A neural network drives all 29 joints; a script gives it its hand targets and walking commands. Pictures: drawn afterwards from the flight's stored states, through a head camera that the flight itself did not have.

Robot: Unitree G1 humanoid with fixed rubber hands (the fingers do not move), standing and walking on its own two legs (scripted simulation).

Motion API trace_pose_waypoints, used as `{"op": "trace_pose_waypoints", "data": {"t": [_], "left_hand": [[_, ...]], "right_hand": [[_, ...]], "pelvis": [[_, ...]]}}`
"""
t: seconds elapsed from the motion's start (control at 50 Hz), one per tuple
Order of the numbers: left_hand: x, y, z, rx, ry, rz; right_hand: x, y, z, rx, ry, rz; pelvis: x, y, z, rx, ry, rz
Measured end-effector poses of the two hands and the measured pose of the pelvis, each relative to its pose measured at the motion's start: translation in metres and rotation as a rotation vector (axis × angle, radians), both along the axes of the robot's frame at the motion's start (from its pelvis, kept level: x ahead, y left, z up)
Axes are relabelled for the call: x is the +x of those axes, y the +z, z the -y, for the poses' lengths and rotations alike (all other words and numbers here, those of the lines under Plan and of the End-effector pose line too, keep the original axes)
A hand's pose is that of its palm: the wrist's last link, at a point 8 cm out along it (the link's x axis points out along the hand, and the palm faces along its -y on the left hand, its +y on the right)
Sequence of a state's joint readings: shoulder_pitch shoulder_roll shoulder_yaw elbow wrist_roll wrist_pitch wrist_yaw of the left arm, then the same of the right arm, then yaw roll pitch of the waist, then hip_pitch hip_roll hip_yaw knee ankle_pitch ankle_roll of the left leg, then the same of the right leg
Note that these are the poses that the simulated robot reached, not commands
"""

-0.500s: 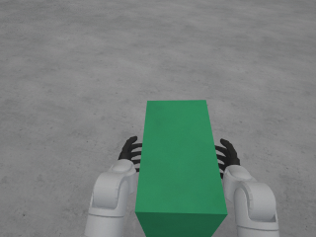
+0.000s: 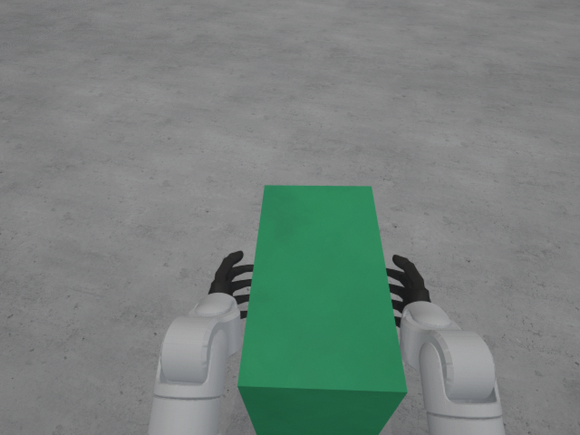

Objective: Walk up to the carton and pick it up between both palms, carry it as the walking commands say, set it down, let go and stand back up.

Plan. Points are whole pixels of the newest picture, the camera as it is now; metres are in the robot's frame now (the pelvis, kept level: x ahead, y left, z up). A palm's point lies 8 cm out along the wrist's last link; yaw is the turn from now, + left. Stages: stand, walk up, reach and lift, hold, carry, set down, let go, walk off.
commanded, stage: carry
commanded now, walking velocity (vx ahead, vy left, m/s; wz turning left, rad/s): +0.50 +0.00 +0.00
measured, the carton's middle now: (315, 320) +0.28 -0.01 +0.00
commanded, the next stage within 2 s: none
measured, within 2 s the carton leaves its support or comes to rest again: neither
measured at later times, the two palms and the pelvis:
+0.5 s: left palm (211, 158) +0.57 +0.17 +0.06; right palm (341, 144) +0.60 -0.07 +0.07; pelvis +0.32 +0.02 -0.01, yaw +4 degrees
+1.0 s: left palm (230, 72) +0.90 +0.17 +0.06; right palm (329, 72) +0.89 -0.07 +0.07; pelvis +0.61 +0.06 -0.01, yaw +1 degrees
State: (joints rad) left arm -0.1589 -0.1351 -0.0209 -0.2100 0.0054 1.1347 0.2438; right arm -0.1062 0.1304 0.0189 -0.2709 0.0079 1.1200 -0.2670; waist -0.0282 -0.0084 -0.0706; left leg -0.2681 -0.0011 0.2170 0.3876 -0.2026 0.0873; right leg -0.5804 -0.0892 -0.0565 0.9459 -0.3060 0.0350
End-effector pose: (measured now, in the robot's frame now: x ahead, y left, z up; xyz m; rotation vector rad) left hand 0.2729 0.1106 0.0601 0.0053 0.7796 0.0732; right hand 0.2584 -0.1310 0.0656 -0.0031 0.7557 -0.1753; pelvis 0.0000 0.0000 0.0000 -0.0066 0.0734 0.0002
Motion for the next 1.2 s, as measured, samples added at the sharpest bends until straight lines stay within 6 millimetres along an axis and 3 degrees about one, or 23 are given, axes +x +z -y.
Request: {"op": "trace_pose_waypoints", "data": {"t": [0.1,0.26,0.36,0.46,0.56,0.62,0.8,0.94,1.08,1.2], "left_hand": [[0.067,0.009,0.011,0.001,-0.044,0.046],[0.176,0.009,0.013,0.021,-0.009,0.103],[0.218,0.004,-0.012,0.014,0.079,0.032],[0.268,0.004,-0.043,0.017,0.152,0.025],[0.341,0.000,-0.075,0.002,0.170,0.093],[0.387,-0.005,-0.083,-0.017,0.155,0.079],[0.505,-0.004,-0.063,-0.003,-0.002,0.007],[0.600,0.003,-0.050,0.017,-0.027,0.095],[0.658,0.000,-0.078,0.001,0.050,0.057],[0.700,0.000,-0.107,-0.001,0.110,0.071]], "right_hand": [[0.059,0.011,0.010,0.011,-0.055,0.045],[0.180,0.010,0.013,0.030,-0.021,0.103],[0.245,0.010,-0.012,0.010,0.076,0.031],[0.310,0.007,-0.044,0.020,0.147,0.024],[0.382,0.002,-0.075,0.015,0.156,0.092],[0.420,-0.004,-0.083,-0.006,0.136,0.077],[0.502,-0.005,-0.063,0.009,-0.023,0.005],[0.595,0.000,-0.050,0.040,-0.055,0.094],[0.674,0.005,-0.077,0.026,0.019,0.056],[0.730,0.006,-0.107,0.017,0.082,0.069]], "pelvis": [[0.061,0.002,-0.002,-0.001,-0.027,-0.006],[0.171,-0.016,0.009,-0.015,0.021,-0.011],[0.229,-0.005,0.009,0.001,0.055,-0.014],[0.291,-0.001,-0.006,0.013,0.067,-0.011],[0.364,-0.021,-0.035,0.014,0.052,0.010],[0.397,-0.022,-0.047,0.023,0.027,-0.001],[0.494,-0.003,-0.067,0.011,-0.013,-0.016],[0.586,-0.016,-0.061,-0.012,0.006,-0.010],[0.648,-0.010,-0.066,-0.016,0.037,-0.030],[0.700,-0.012,-0.081,-0.021,0.012,-0.050]]}}
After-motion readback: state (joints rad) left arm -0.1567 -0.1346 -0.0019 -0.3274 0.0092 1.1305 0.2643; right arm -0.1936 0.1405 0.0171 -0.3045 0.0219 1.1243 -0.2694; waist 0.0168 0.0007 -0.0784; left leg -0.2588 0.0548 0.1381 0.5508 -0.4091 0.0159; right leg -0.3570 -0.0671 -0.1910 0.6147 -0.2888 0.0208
